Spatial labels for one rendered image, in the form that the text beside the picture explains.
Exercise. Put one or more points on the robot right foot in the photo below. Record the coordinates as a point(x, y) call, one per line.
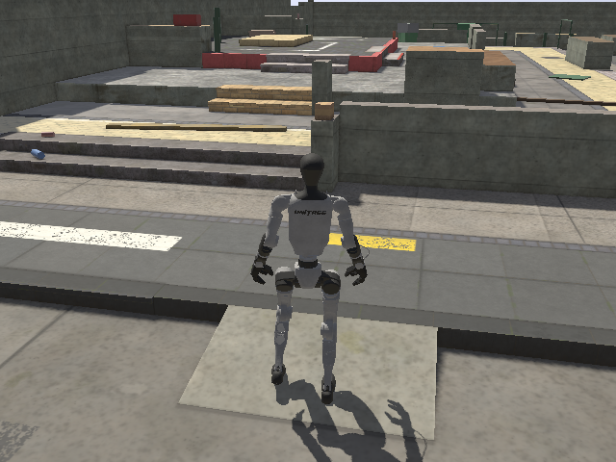
point(326, 395)

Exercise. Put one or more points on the left robot thigh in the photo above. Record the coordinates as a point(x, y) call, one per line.
point(284, 283)

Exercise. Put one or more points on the left robot upper arm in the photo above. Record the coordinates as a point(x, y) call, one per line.
point(279, 204)

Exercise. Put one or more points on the right robot upper arm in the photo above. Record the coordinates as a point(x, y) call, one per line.
point(339, 205)

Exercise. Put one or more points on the robot left hand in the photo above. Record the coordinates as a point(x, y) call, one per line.
point(265, 270)

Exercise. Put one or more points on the robot right hand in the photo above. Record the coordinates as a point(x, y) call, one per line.
point(354, 271)

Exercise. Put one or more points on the left robot forearm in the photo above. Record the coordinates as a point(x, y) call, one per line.
point(262, 255)

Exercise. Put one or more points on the right robot forearm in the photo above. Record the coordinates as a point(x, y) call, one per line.
point(356, 255)

